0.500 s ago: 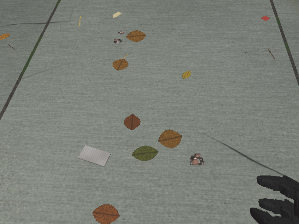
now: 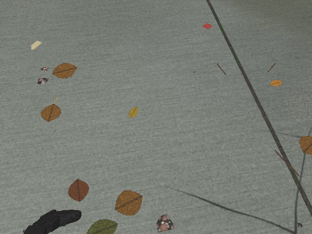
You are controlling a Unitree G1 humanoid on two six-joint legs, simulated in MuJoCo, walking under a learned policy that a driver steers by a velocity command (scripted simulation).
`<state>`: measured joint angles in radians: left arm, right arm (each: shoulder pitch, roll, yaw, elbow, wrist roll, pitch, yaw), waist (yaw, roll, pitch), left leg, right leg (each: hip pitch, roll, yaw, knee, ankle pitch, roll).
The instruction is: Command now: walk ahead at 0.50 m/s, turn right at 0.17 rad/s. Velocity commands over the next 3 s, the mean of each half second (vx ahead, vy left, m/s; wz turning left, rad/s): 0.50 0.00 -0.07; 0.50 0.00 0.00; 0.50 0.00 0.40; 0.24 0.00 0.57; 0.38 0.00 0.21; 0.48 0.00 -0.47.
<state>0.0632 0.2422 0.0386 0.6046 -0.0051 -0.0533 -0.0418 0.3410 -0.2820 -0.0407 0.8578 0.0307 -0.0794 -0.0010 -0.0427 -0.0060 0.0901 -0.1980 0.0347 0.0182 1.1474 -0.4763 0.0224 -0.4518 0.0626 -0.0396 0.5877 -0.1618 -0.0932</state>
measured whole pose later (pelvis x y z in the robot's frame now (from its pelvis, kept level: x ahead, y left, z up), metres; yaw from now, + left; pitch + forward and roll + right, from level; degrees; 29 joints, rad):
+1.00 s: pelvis +0.57 +0.03 +0.00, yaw +0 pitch +2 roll +1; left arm 0.03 0.25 0.03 0.68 0.00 -0.09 -0.03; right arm 0.37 -0.31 -0.05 0.92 0.01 -0.05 0.00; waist -0.08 0.00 0.03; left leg -0.07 0.00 -0.01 0.64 -0.48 0.02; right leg -0.47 0.00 -0.03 0.53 -0.08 -0.05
